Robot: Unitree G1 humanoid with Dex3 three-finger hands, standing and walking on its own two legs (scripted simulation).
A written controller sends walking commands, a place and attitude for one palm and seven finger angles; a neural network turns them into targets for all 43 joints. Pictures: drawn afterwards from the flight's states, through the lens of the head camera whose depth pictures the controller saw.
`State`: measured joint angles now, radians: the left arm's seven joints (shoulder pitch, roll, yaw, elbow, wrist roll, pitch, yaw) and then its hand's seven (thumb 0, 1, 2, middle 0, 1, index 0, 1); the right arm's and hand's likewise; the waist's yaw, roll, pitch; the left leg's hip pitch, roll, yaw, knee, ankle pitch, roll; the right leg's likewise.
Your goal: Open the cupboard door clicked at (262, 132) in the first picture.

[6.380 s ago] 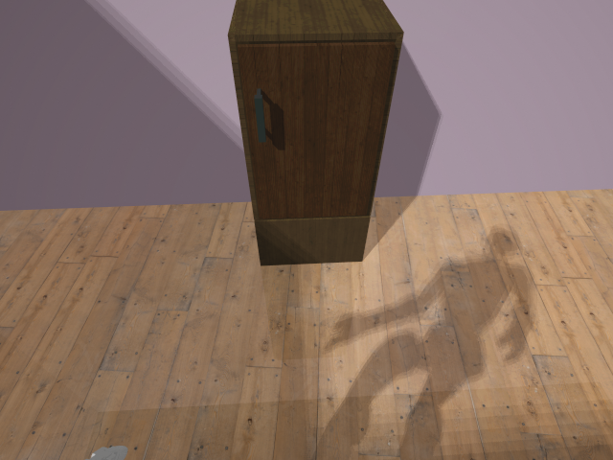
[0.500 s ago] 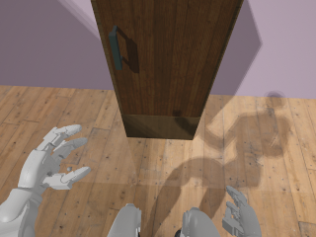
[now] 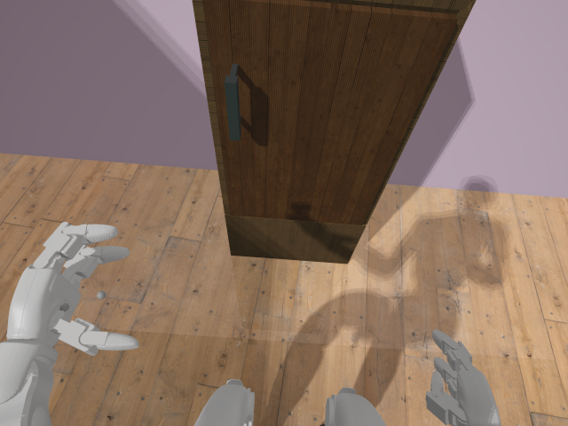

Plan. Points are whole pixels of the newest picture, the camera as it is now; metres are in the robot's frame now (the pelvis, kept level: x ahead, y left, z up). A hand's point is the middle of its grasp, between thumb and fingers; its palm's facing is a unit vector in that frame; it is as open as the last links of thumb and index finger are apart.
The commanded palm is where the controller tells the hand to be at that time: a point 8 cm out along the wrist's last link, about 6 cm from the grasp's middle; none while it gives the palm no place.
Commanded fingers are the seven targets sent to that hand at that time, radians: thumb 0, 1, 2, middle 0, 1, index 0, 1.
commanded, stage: raise the hand with hooked fingers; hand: left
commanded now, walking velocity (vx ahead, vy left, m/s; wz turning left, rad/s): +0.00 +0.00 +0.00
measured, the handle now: (235, 103) +0.64 +0.14 +0.04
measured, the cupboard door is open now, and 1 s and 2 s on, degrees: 0 0 0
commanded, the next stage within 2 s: move the hooked fingers beside the handle in 0.86 s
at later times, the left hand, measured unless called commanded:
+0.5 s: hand (100, 259) +0.31 +0.26 +0.05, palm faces -0.01 -1.00 -0.05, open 14.0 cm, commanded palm +0.28 +0.31 +0.05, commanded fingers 0.00 -0.50 0.30 -0.30 -1.20 -0.30 -1.20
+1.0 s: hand (106, 270) +0.29 +0.25 +0.05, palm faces +0.03 -1.00 -0.04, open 14.0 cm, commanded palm +0.28 +0.30 +0.05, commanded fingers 0.00 -0.50 0.30 -0.30 -1.20 -0.30 -1.20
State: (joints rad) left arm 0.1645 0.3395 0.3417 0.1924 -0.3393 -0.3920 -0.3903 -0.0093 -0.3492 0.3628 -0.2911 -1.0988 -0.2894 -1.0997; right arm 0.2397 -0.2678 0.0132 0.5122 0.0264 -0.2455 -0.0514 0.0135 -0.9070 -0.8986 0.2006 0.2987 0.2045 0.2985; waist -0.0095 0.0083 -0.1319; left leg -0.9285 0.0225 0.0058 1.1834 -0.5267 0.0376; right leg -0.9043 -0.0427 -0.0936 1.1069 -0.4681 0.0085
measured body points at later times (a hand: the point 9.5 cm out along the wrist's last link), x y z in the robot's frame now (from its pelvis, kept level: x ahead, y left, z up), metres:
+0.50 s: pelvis +0.02 -0.01 +0.01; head +0.10 +0.00 +0.45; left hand +0.30 +0.32 +0.06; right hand +0.17 -0.27 -0.08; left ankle +0.03 +0.09 -0.65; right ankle +0.04 -0.14 -0.65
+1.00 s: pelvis +0.01 -0.02 +0.00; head +0.09 -0.01 +0.45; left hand +0.29 +0.31 +0.05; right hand +0.17 -0.27 -0.08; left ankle +0.03 +0.09 -0.65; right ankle +0.04 -0.14 -0.65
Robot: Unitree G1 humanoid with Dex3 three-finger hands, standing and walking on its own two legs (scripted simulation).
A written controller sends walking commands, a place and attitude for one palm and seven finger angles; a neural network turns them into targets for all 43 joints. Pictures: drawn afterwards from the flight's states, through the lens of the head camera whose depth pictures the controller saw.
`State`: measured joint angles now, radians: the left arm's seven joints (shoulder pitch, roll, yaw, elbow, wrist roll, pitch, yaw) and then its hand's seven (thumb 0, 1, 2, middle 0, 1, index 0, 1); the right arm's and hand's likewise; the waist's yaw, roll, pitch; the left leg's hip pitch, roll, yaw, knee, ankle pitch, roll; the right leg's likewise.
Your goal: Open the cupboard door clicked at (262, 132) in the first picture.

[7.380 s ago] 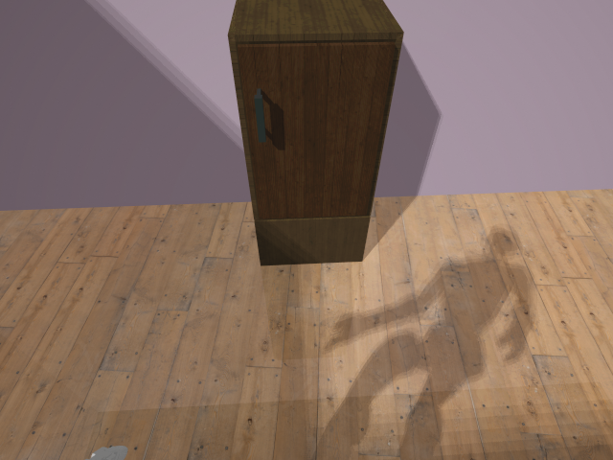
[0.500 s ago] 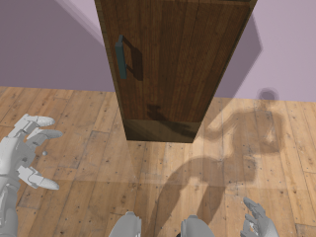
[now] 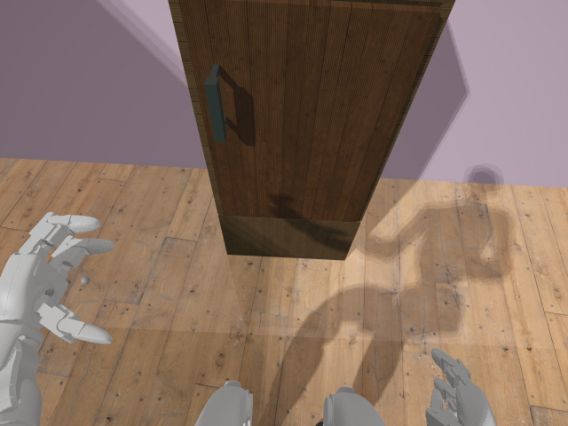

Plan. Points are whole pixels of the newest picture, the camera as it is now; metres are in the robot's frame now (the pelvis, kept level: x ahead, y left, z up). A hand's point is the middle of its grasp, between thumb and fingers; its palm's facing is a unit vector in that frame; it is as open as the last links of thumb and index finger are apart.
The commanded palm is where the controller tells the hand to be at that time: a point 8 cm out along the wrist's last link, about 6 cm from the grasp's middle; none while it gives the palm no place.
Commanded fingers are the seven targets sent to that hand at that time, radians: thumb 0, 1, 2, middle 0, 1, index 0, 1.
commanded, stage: move the hooked fingers beside the handle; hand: left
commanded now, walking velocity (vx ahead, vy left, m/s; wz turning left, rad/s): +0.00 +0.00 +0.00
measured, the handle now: (218, 104) +0.63 +0.16 +0.04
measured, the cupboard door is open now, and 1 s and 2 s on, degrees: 0 0 0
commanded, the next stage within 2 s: none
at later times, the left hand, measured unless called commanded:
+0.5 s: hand (128, 217) +0.38 +0.25 +0.04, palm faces +0.02 -1.00 -0.03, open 14.0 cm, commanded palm +0.37 +0.30 +0.04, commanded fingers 0.00 -0.50 0.30 -0.30 -1.20 -0.30 -1.20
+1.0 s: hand (155, 170) +0.48 +0.24 +0.03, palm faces +0.00 -1.00 +0.00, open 14.0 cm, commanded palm +0.46 +0.28 +0.04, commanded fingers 0.00 -0.50 0.30 -0.30 -1.20 -0.30 -1.20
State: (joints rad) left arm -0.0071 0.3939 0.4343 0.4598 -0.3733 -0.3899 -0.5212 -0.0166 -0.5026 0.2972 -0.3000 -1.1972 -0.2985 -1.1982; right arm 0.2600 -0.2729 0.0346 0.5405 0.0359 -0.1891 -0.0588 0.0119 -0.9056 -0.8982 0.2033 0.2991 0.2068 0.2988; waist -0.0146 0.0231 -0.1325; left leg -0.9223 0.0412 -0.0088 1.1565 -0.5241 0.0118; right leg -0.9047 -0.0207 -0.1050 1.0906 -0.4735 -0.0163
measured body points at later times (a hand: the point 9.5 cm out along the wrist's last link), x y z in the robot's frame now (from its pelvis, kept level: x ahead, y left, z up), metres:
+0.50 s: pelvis +0.01 +0.01 +0.00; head +0.11 +0.03 +0.44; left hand +0.38 +0.30 +0.04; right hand +0.12 -0.25 -0.10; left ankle +0.02 +0.11 -0.65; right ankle +0.03 -0.12 -0.65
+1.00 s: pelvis +0.00 +0.01 -0.01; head +0.14 +0.03 +0.41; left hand +0.47 +0.29 +0.04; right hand +0.05 -0.26 -0.12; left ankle +0.02 +0.11 -0.65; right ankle +0.03 -0.12 -0.65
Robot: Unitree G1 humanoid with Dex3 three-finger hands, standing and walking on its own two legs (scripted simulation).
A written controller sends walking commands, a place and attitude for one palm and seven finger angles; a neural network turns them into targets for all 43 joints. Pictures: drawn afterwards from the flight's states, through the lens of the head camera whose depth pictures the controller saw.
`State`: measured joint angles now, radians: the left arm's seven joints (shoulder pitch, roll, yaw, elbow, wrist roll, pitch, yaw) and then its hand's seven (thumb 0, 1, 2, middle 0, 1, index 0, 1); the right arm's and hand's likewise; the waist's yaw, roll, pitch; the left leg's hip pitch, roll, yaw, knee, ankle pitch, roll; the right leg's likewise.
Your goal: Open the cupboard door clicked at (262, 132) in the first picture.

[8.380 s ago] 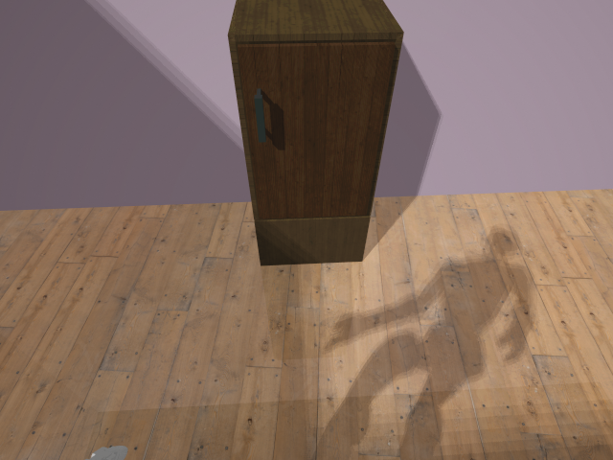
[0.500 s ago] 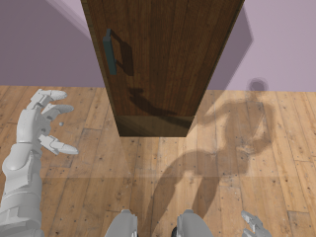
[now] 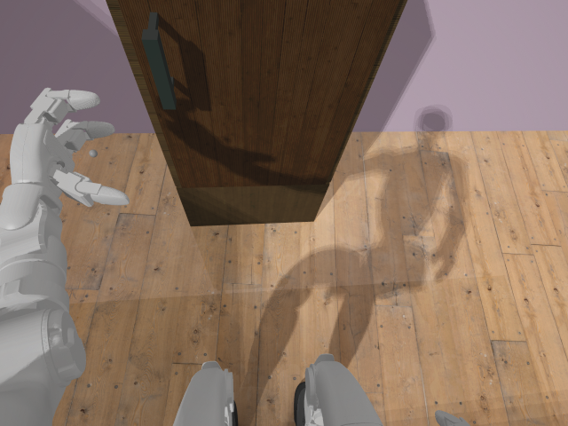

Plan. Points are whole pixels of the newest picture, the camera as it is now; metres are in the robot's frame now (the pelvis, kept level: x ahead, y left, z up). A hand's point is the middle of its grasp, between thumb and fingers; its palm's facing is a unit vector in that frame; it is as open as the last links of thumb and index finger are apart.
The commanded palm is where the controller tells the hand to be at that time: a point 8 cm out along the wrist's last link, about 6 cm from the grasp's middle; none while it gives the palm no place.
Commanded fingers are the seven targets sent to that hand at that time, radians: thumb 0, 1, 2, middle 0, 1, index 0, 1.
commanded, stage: move the hooked fingers beside the handle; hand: left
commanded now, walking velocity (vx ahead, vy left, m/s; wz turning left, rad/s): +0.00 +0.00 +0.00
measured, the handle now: (162, 64) +0.63 +0.17 +0.05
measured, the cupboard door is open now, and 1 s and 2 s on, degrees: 0 0 0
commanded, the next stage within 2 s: slide the fingers in behind the handle in 1.52 s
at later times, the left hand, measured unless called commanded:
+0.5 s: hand (113, 101) +0.55 +0.23 +0.05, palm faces +0.03 -1.00 +0.00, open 14.0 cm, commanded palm +0.54 +0.26 +0.05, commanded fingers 0.00 -0.50 0.30 -0.30 -1.20 -0.30 -1.20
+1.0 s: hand (111, 88) +0.58 +0.24 +0.05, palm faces +0.05 -1.00 -0.02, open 14.0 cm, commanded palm +0.55 +0.25 +0.04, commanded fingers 0.00 -0.50 0.30 -0.30 -1.20 -0.30 -1.20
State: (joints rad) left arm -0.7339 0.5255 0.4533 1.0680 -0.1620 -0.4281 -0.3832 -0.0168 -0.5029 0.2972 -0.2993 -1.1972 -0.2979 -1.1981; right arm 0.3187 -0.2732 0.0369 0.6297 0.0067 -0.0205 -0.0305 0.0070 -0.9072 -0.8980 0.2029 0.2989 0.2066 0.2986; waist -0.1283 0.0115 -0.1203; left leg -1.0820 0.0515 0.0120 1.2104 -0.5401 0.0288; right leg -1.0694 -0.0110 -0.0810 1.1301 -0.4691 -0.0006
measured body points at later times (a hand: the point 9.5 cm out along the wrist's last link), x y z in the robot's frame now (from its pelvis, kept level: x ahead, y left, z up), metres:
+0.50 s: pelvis +0.00 +0.01 -0.01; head +0.18 +0.04 +0.40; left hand +0.54 +0.28 +0.06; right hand -0.01 -0.26 -0.11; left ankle +0.01 +0.10 -0.64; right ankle +0.03 -0.13 -0.64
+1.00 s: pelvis +0.01 +0.01 -0.01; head +0.21 +0.05 +0.39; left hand +0.57 +0.29 +0.05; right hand -0.03 -0.24 -0.10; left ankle +0.01 +0.10 -0.64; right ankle +0.03 -0.13 -0.64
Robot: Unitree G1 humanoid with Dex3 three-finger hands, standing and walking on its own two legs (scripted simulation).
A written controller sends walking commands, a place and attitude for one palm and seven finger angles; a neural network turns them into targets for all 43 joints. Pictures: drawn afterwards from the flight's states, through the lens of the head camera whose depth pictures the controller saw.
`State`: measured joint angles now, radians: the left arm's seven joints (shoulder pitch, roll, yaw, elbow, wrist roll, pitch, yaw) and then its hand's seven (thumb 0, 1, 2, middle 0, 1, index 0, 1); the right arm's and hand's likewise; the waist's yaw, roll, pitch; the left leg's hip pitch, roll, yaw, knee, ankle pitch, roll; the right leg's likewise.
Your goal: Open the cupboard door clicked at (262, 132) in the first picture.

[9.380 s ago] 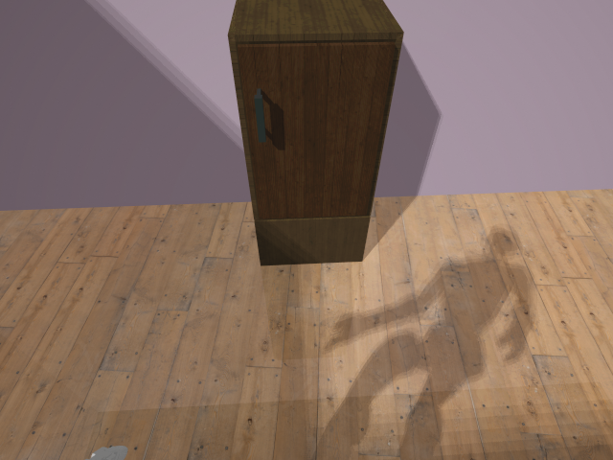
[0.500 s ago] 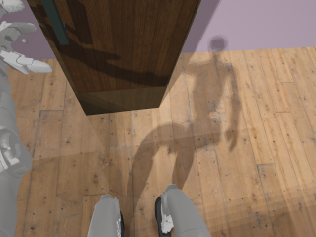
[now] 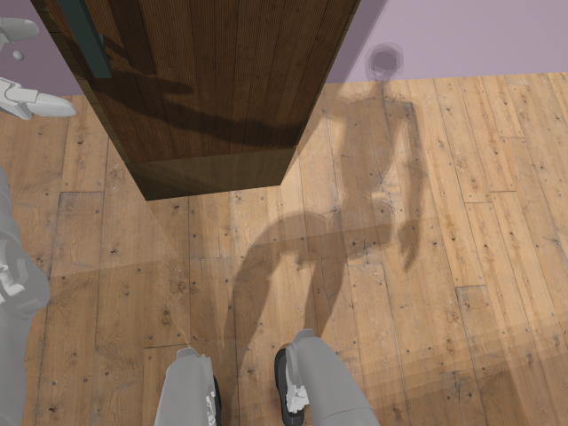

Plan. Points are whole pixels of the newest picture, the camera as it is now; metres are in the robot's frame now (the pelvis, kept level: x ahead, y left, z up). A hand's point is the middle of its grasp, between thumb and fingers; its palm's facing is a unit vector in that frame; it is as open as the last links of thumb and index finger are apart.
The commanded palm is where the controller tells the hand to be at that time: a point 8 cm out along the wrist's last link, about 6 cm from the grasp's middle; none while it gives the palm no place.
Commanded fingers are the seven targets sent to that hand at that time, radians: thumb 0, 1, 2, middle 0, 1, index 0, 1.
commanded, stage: move the hooked fingers beside the handle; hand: left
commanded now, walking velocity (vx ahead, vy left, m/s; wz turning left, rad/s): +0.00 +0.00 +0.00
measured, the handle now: (84, 18) +0.61 +0.19 +0.06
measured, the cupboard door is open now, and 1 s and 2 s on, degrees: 0 0 0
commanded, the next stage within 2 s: slide the fingers in behind the handle in 0.52 s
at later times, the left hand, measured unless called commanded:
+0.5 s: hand (42, 69) +0.55 +0.23 +0.05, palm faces +0.09 -1.00 -0.03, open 14.0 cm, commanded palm +0.53 +0.26 +0.05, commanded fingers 0.00 -0.50 0.30 -0.30 -1.20 -0.30 -1.20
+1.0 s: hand (65, 61) +0.55 +0.20 +0.06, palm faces +0.07 -1.00 -0.01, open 14.0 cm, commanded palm +0.53 +0.23 +0.05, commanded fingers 0.00 -0.50 0.30 -0.30 -1.20 -0.30 -1.20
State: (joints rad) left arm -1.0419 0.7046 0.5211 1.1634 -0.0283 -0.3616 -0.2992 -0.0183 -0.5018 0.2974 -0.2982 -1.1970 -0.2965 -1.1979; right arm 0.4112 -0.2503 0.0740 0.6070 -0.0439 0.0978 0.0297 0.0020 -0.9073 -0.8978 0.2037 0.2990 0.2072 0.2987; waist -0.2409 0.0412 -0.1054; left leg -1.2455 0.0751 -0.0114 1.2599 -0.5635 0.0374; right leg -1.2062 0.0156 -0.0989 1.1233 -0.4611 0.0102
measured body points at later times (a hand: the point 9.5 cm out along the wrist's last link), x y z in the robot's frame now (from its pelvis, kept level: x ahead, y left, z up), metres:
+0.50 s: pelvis -0.01 -0.01 -0.01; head +0.18 +0.03 +0.40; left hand +0.54 +0.28 +0.05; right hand -0.01 -0.27 -0.11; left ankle +0.00 +0.09 -0.63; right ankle +0.03 -0.14 -0.63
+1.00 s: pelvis -0.01 -0.01 +0.00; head +0.18 +0.03 +0.40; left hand +0.54 +0.26 +0.06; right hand -0.03 -0.27 -0.10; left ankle +0.00 +0.09 -0.63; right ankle +0.03 -0.14 -0.63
